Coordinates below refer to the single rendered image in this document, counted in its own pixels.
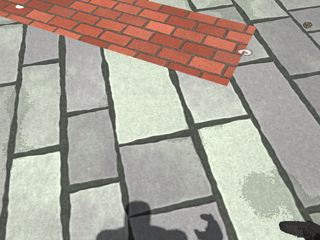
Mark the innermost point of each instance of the right robot hand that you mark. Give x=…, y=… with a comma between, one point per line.
x=307, y=230

